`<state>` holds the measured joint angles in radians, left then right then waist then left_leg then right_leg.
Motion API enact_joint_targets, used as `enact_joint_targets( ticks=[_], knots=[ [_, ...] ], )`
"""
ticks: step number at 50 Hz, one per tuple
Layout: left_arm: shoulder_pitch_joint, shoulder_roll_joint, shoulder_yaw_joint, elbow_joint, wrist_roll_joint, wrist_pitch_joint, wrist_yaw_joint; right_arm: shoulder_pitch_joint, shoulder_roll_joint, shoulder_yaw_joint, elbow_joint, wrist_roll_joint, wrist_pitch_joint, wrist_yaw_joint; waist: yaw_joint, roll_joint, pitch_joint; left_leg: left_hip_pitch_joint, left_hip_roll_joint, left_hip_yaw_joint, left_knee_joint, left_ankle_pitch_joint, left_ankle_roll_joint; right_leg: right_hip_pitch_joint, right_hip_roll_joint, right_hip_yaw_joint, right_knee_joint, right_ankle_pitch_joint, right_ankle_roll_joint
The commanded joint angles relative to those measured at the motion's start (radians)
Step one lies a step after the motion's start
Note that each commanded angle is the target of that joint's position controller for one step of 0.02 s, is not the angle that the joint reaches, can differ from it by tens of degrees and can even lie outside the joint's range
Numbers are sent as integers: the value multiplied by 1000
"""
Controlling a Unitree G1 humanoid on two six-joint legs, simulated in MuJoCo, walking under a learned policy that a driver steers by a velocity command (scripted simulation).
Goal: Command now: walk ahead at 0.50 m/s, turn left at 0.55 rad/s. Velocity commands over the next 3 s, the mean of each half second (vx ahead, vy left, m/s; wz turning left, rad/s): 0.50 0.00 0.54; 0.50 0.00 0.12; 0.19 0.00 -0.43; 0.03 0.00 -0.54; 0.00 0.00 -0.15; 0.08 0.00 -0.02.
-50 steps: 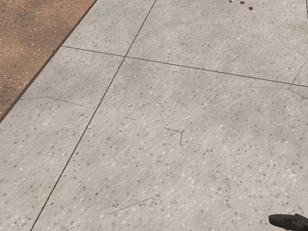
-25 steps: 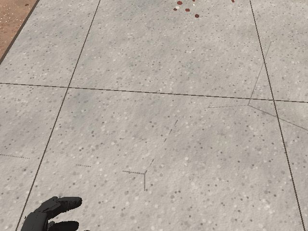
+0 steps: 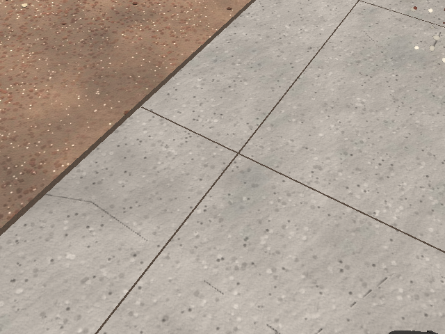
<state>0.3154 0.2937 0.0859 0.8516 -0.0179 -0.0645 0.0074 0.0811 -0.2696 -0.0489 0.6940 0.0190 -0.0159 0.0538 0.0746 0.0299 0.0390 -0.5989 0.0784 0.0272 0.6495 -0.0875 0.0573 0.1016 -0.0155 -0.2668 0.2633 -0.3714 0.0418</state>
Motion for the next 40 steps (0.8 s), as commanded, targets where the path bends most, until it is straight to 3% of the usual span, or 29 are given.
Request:
enact_joint_targets(
  ticks=[1,2,3,4,5,6,7,8,9,12,17,20,23,25,26,27,28,29,30,31,32,33,35,38,40],
  knots=[
    [-58,214,51,-58,-19,13,10,112,-142,-59,-54,2,-4,1,-138,-103,-72,216,-104,92,-33,-100,70,-31,-256,40,254,1006,-133],
    [-54,190,40,-63,-15,15,13,284,-205,-96,-6,5,2,-13,-221,-73,-161,482,-143,75,-80,-53,109,-155,-212,18,490,940,-95],
    [-13,100,10,-96,26,7,13,377,-315,-126,14,12,11,-36,-210,130,-235,782,64,-285,-118,-71,205,-496,-122,12,848,379,-34],
    [11,36,-19,-139,28,-27,3,320,-352,-118,-31,9,-7,-29,-134,241,-382,972,250,-846,-308,-279,381,-789,68,236,1107,-238,0],
    [-102,132,0,-154,-10,-56,-11,317,-258,-90,-38,4,-24,-18,-198,97,-346,952,247,-805,-377,-317,329,-897,11,365,1140,-186,-23],
    [-151,135,-1,-172,-28,-73,-15,290,-216,-78,-32,0,-37,-18,-182,72,-220,835,213,-661,-375,-270,290,-927,-29,349,1086,-101,-49],
    [-152,123,-2,-161,-8,-79,-7,225,-190,-70,-37,0,-42,-19,-133,-12,-142,685,167,-549,-371,-168,252,-876,-73,348,992,-25,-53],
    [-143,135,6,-150,17,-74,0,170,-152,-58,-50,-6,-44,-24,-97,-1,-109,576,131,-466,-380,-56,231,-804,-101,352,909,23,-49],
    [-126,137,10,-145,23,-62,-2,142,-142,-52,-67,-16,-44,-29,-71,21,-97,505,110,-433,-401,9,228,-746,-111,356,879,57,-42],
    [-134,102,4,-151,35,-35,-1,158,-164,-59,-65,-11,-50,-45,-60,9,-81,412,79,-352,-431,152,240,-712,-94,331,759,133,2],
    [-316,55,-18,-201,27,-37,-11,228,-183,-66,-36,-1,-40,-69,-125,43,-31,356,9,-280,-422,54,174,-666,-28,321,394,427,33],
    [-381,65,-20,-221,13,-49,-26,274,-185,-67,-12,5,-35,-72,-152,55,-21,380,32,-321,-396,-9,160,-620,-4,327,289,484,23],
    [-378,91,-13,-222,14,-62,-42,306,-163,-61,11,2,-30,-76,-151,70,-21,485,80,-378,-323,5,147,-613,-8,339,234,430,-13],
    [-326,108,-5,-211,15,-69,-42,300,-166,-63,18,-3,-24,-76,-121,101,-24,527,97,-400,-269,103,132,-555,0,316,212,338,-50],
    [-246,126,8,-188,20,-73,-37,288,-154,-58,15,-3,-22,-74,-77,99,-59,529,62,-381,-190,224,113,-444,18,290,172,332,-78],
    [-124,161,21,-167,33,-78,-32,281,-117,-42,4,-11,-23,-70,-19,68,-171,475,9,-335,-6,247,83,-234,-54,350,202,349,-131],
    [18,242,42,-147,46,-76,-29,373,-72,-25,-9,-6,-30,-70,-10,-118,-333,190,-112,-229,324,27,10,135,-249,660,213,278,-263],
    [97,227,45,-98,20,-63,-41,434,-66,-16,-2,9,-39,-72,-11,-349,-378,-53,-182,-191,569,-477,-33,264,-373,1024,67,21,-353],
    [61,153,22,-106,-2,-59,-43,356,-150,-33,-5,19,-44,-70,9,-219,-242,-161,-127,-239,652,-449,-28,178,-357,1006,22,-148,-319],
    [1,120,10,-118,6,-50,-39,250,-164,-36,-26,16,-46,-69,9,-133,-134,-175,-84,-200,656,-371,-25,54,-320,863,12,-115,-283],
    [-46,104,1,-120,18,-44,-37,186,-154,-34,-44,0,-50,-66,-11,-83,-52,-163,-50,-166,600,-309,-24,-73,-278,760,-16,-9,-271],
    [-74,82,-8,-119,25,-44,-35,171,-144,-37,-48,-11,-52,-63,-37,-89,-32,-126,-12,-157,532,-258,-24,-144,-245,692,-34,87,-262],
    [-81,70,-14,-111,26,-47,-33,201,-107,-32,-37,-8,-50,-57,-65,-127,-39,-52,13,-131,456,-223,-32,-207,-200,603,-69,211,-258],
    [-54,114,-5,-87,11,-50,-26,143,-70,-17,-60,-16,-49,-56,-59,-116,-26,-73,29,-95,309,-157,-58,-227,-201,516,-111,347,-281],
    [-39,134,0,-75,8,-43,-21,81,-55,-8,-73,-17,-54,-52,-40,-101,-22,-60,28,-80,176,-43,-66,-225,-183,455,-123,391,-268]
  ],
)
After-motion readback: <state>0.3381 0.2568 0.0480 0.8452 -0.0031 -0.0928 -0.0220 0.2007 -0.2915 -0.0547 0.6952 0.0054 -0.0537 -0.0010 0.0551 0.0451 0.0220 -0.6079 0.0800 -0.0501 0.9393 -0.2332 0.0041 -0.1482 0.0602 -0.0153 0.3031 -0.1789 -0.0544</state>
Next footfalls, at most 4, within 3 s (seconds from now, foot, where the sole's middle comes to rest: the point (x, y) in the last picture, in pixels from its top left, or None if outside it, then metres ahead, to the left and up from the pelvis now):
0.04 left None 0.19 0.11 -0.76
0.54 right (255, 317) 0.51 -0.04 -0.76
1.04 left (155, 251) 0.70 0.29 -0.76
1.50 right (231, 230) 0.80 0.05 -0.76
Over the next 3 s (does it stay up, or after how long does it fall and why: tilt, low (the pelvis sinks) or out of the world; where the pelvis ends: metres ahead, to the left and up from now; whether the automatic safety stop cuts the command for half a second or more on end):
stays up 0.75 0.16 0.01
